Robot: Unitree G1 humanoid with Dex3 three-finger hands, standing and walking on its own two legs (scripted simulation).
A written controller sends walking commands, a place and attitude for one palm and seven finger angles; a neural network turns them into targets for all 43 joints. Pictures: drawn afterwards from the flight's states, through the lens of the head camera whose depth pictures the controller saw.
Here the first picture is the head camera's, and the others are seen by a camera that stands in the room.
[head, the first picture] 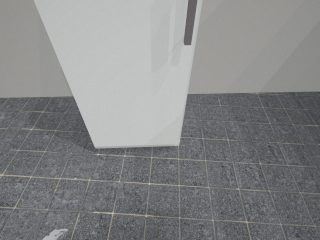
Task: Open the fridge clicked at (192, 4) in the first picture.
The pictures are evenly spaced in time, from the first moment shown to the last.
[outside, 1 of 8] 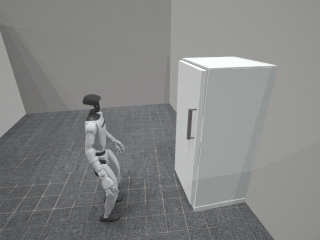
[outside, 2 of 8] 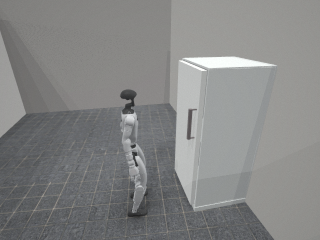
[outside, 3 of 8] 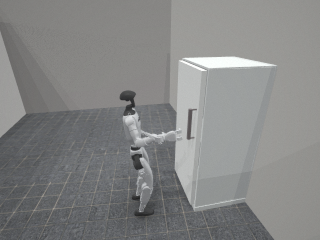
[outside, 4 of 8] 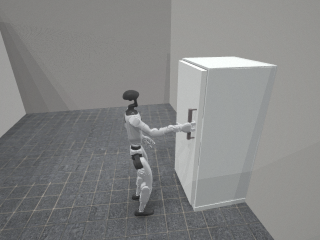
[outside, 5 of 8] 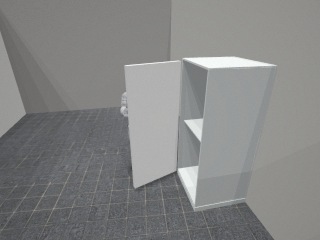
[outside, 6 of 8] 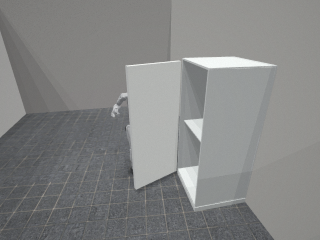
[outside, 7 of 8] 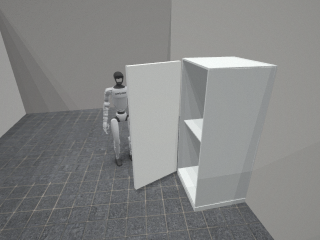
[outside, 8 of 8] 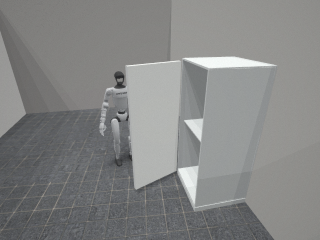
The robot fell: no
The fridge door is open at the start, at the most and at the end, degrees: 0 72 68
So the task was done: yes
